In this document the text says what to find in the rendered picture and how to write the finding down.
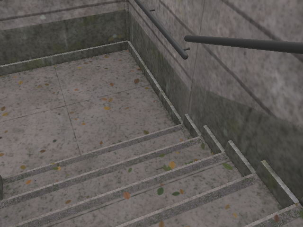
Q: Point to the stairs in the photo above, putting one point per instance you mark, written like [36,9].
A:
[164,178]

